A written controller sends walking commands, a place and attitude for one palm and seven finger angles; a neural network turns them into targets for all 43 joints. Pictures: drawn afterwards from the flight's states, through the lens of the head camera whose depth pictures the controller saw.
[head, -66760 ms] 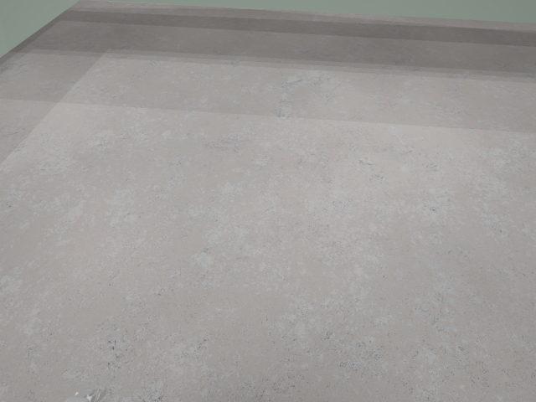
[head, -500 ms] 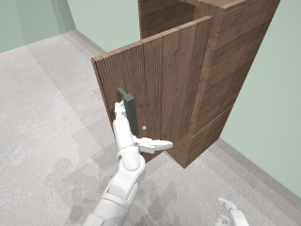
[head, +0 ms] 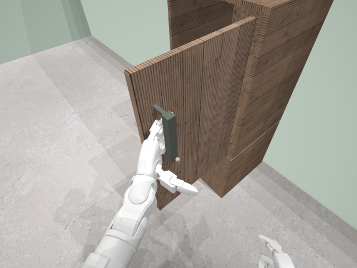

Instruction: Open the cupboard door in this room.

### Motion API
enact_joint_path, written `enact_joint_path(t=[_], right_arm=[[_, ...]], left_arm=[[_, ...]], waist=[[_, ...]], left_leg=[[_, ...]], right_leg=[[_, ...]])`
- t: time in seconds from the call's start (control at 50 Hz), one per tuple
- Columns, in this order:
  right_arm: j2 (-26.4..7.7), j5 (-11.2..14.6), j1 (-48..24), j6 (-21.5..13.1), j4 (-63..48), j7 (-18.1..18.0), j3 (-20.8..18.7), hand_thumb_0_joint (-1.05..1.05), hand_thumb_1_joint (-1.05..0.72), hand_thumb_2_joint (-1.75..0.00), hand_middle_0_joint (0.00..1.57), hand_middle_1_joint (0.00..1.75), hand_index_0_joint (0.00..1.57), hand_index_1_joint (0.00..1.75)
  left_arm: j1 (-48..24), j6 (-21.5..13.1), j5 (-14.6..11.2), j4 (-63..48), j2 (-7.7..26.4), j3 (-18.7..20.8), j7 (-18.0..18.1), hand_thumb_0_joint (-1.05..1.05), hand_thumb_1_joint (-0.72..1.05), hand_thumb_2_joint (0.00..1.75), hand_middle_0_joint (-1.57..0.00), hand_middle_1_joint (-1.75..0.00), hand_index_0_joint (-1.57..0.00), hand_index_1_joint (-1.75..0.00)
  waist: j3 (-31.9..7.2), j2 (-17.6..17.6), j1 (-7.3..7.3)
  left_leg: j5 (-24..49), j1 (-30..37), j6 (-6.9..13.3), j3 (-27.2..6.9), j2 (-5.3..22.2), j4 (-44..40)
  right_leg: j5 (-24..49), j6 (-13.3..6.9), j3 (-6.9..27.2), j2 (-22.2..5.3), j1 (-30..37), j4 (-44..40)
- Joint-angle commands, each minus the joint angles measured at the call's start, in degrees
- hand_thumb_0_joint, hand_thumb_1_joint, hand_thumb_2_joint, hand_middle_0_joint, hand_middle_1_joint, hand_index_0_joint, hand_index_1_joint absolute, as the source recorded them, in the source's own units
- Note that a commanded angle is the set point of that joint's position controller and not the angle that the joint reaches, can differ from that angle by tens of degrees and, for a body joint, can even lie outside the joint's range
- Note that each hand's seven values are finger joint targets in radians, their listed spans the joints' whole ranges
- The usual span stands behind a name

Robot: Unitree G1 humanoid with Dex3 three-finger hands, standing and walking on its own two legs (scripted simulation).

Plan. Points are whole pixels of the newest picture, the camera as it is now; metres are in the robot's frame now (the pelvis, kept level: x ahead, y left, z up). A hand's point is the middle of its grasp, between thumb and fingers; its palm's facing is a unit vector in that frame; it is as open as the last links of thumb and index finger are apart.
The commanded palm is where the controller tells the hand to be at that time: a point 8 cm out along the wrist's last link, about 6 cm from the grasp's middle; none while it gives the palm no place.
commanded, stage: slide the hand sideways off the handle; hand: left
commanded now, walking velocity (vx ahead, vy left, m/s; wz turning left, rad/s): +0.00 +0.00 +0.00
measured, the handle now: (165, 134) +0.39 +0.06 +0.10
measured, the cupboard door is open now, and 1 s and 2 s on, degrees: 91 90 90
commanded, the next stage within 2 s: draw the hand back to the body in 0.82 s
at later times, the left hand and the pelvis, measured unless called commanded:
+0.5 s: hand (159, 173) +0.29 +0.06 +0.09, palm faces -0.08 -1.00 +0.00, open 16.2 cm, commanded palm +0.26 +0.13 +0.09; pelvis +0.03 +0.00 +0.00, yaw -1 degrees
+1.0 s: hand (139, 191) +0.25 +0.10 +0.09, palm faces -0.07 -1.00 -0.02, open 16.3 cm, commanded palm +0.23 +0.16 +0.10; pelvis +0.03 -0.01 -0.01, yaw +1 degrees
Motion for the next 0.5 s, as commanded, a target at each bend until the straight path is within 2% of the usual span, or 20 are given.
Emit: enact_joint_path(t=[0.0,0.02,0.08,0.12,0.16,0.18,0.2,0.26,0.3,0.32,0.36,0.46,0.48], right_arm=[[-5.21,-0.32,-6.11,-2.74,-10.19,-0.07,-1.77,0.00,-0.90,-0.90,0.20,0.30,0.20,0.30],[-5.33,-0.41,-6.39,-2.47,-10.31,-0.25,-1.82,0.00,-0.90,-0.90,0.20,0.30,0.20,0.30],[-4.84,-0.22,-7.38,-2.07,-11.13,-0.54,-1.45,0.00,-0.90,-0.90,0.20,0.30,0.20,0.30],[-4.92,-0.24,-7.55,-1.70,-11.31,-0.77,-1.34,0.00,-0.90,-0.90,0.20,0.30,0.20,0.30],[-4.68,-0.21,-7.80,-1.60,-11.67,-0.90,-1.34,0.00,-0.90,-0.90,0.20,0.30,0.20,0.30],[-4.61,-0.27,-7.83,-1.55,-11.93,-0.94,-1.22,0.00,-0.90,-0.90,0.20,0.30,0.20,0.30],[-4.69,-0.17,-7.87,-1.44,-11.92,-0.97,-1.28,0.00,-0.90,-0.90,0.20,0.30,0.20,0.30],[-4.45,-0.18,-7.99,-1.48,-12.48,-0.83,-1.32,0.00,-0.90,-0.90,0.20,0.30,0.20,0.30],[-4.63,-0.27,-7.51,-1.55,-12.77,-0.74,-1.49,0.00,-0.90,-0.90,0.20,0.30,0.20,0.30],[-4.73,-0.33,-7.36,-1.49,-12.78,-0.70,-1.45,0.00,-0.90,-0.90,0.20,0.30,0.20,0.30],[-4.66,-0.31,-7.52,-1.70,-13.43,-0.67,-1.55,0.00,-0.90,-0.90,0.20,0.30,0.20,0.30],[-4.65,-0.44,-7.23,-2.10,-13.97,-0.89,-1.39,0.00,-0.90,-0.90,0.20,0.30,0.20,0.30],[-4.66,-0.42,-7.22,-2.22,-14.09,-1.01,-1.31,0.00,-0.90,-0.90,0.20,0.30,0.20,0.30]], left_arm=[[-16.14,-4.01,1.59,-15.68,-0.11,0.79,0.13,0.00,-0.50,0.30,-0.15,-0.30,-0.15,-0.30],[-13.85,-3.78,1.70,-16.18,1.73,2.37,0.03,0.00,-0.50,0.30,-0.15,-0.30,-0.15,-0.30],[-11.23,-2.81,1.25,-19.10,2.16,3.16,-0.44,0.00,-0.50,0.30,-0.15,-0.30,-0.15,-0.30],[-8.46,-2.08,0.75,-20.03,3.01,4.15,-0.79,0.00,-0.50,0.30,-0.15,-0.30,-0.15,-0.30],[-5.64,-1.68,0.31,-22.56,3.99,5.43,-1.15,0.00,-0.50,0.30,-0.15,-0.30,-0.15,-0.30],[-4.07,-1.37,0.04,-23.45,3.69,5.27,-1.43,0.00,-0.50,0.30,-0.15,-0.30,-0.15,-0.30],[-3.14,-1.20,0.01,-24.39,4.59,5.94,-1.52,0.00,-0.50,0.30,-0.15,-0.30,-0.15,-0.30],[-0.82,-0.82,0.28,-28.39,3.41,4.14,-1.92,0.00,-0.50,0.30,-0.15,-0.30,-0.15,-0.30],[2.83,-0.50,0.37,-30.16,4.08,4.55,-2.22,0.00,-0.50,0.30,-0.15,-0.30,-0.15,-0.30],[3.94,-0.33,0.56,-30.61,4.38,4.40,-2.41,0.00,-0.50,0.30,-0.15,-0.30,-0.15,-0.30],[7.13,-0.12,0.51,-33.20,4.10,3.73,-3.05,0.00,-0.50,0.30,-0.15,-0.30,-0.15,-0.30],[12.77,0.25,0.27,-38.21,6.86,5.72,-4.58,0.00,-0.50,0.30,-0.15,-0.30,-0.15,-0.30],[15.16,0.48,-0.24,-37.97,6.78,6.17,-5.14,0.00,-0.50,0.30,-0.15,-0.30,-0.15,-0.30]], waist=[[-11.75,-7.81,-0.09],[-12.33,-7.84,0.83],[-11.05,-5.21,1.22],[-10.70,-7.17,1.37],[-10.89,-5.38,1.79],[-10.67,-6.12,1.87],[-10.44,-6.02,1.70],[-10.59,-4.10,1.24],[-11.20,-4.42,1.29],[-10.81,-5.69,1.14],[-10.85,-5.08,1.07],[-11.03,-3.65,1.24],[-10.18,-5.22,1.21]], left_leg=[[2.38,4.36,0.52,-1.94,-0.04,-7.09],[2.73,4.10,0.51,-1.61,-0.06,-7.19],[2.83,4.29,0.39,-1.02,-0.01,-7.83],[3.60,4.16,0.47,-0.98,0.03,-7.97],[4.51,4.60,0.39,-0.48,-0.09,-7.99],[5.07,4.56,0.38,-0.54,-0.08,-8.08],[5.46,4.66,0.30,-0.55,-0.04,-8.07],[6.88,5.91,0.24,-0.67,-0.02,-7.77],[8.52,6.19,0.24,-0.64,-0.01,-7.23],[9.15,6.12,0.30,-0.82,0.01,-7.02],[10.00,6.50,0.25,-0.92,0.10,-6.63],[11.53,6.01,0.27,-0.96,-0.18,-5.52],[11.46,5.37,0.30,-0.98,-0.22,-5.30]], right_leg=[[3.00,0.14,2.14,1.09,4.03,-8.40],[3.10,0.10,2.58,1.09,5.32,-8.78],[3.63,0.06,2.68,1.03,6.00,-9.24],[4.48,0.13,2.72,1.13,7.10,-9.76],[6.10,0.18,3.07,1.03,8.03,-9.89],[7.09,0.23,2.86,1.07,8.56,-9.81],[7.60,0.20,2.90,1.12,8.56,-9.81],[9.52,0.15,2.50,1.25,8.29,-9.17],[12.03,0.20,2.30,1.39,8.66,-8.51],[12.72,0.12,2.23,1.41,8.79,-8.43],[14.19,0.23,1.96,1.47,8.39,-7.63],[17.13,0.24,2.43,1.24,9.00,-6.74],[17.58,0.45,2.36,1.22,9.03,-6.82]])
